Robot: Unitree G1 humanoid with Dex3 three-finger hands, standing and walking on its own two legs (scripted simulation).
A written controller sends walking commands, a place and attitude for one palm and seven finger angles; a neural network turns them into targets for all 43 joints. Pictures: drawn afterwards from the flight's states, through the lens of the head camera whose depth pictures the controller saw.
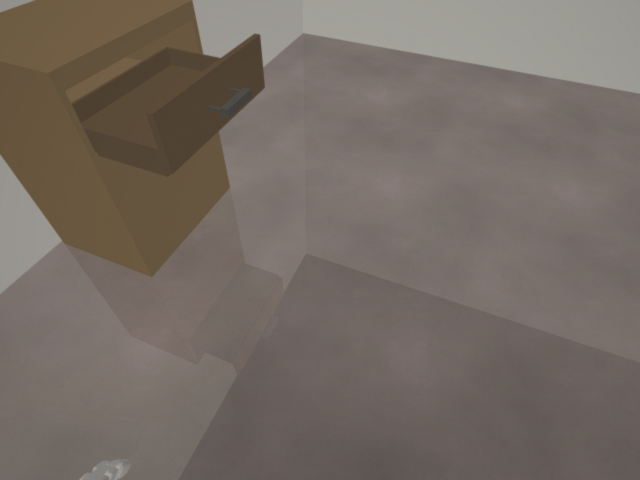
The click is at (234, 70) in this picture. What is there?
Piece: drawer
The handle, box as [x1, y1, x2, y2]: [208, 87, 251, 117]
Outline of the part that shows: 250,89 236,89 231,87 229,89 230,91 237,93 220,108 209,105 208,108 211,110 218,111 222,115 229,117 251,96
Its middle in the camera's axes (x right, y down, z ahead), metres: -0.27 -0.41 +1.14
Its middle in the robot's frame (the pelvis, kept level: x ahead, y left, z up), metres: +1.11 +0.33 -0.10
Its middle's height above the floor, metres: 0.67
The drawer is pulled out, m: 0.26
